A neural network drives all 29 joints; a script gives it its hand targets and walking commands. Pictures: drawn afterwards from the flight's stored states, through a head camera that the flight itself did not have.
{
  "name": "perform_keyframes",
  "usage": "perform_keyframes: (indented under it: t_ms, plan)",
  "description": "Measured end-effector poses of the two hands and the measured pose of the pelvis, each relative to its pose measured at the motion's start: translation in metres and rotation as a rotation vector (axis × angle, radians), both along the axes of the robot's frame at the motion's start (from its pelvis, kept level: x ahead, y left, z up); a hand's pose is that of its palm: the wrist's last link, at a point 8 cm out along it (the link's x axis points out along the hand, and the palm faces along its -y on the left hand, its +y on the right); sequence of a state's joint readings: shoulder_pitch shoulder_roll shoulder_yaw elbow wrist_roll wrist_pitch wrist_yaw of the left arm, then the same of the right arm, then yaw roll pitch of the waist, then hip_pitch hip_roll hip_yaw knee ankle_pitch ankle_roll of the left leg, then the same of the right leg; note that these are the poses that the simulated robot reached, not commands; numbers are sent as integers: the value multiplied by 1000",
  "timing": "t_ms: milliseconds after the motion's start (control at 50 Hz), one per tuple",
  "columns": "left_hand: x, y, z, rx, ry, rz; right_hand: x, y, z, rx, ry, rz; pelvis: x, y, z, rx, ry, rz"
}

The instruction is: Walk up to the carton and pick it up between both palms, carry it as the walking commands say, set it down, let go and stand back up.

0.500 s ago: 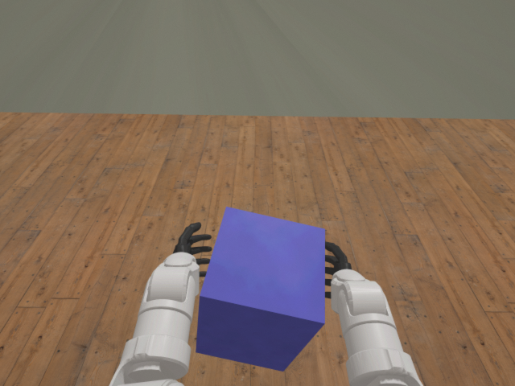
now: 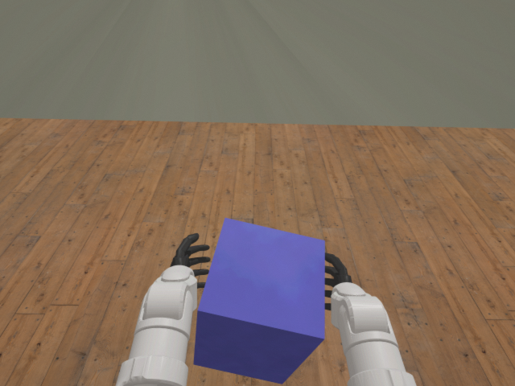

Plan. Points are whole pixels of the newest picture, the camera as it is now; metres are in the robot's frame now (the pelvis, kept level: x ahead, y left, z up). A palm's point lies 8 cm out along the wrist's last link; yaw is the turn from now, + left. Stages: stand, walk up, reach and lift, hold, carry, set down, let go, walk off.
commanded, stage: reach and lift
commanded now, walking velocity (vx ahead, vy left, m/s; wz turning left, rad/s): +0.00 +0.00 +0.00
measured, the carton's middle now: (255, 306) +0.30 +0.01 -0.03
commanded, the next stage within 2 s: hold in 0.24 s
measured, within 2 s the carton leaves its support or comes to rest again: neither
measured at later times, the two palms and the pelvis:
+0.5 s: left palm (183, 282) +0.29 +0.12 +0.05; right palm (347, 302) +0.28 -0.14 +0.03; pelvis -0.01 -0.01 +0.00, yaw +0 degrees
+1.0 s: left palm (183, 282) +0.29 +0.12 +0.05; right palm (346, 304) +0.27 -0.14 +0.03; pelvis +0.00 +0.00 +0.00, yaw +0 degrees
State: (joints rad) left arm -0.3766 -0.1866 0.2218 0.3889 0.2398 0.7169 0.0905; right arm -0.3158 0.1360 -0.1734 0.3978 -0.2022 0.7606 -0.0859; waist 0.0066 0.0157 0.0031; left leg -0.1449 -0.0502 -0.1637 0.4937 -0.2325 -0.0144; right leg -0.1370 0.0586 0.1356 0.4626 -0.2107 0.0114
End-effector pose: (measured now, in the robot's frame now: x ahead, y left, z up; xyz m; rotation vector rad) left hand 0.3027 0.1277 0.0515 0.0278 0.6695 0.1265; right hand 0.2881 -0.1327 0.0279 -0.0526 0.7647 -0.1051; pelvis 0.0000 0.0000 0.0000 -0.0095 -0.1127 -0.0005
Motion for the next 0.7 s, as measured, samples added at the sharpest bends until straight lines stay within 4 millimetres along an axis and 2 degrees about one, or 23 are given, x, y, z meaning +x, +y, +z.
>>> perform_keyframes:
  t_ms: [240,480,700]
  plan:
    - [-3,-8,3,2,-8,-20,-7,-8,4,-10,-7,-12,-4,-1,-1,5,-10,-9]
    - [-10,-5,-1,-4,5,-10,-12,-5,0,-15,6,-1,-7,-5,-2,7,-19,-4]
    - [-8,-4,1,-9,-9,-11,-10,-4,3,-19,-7,-2,-3,-5,-2,6,-20,3]
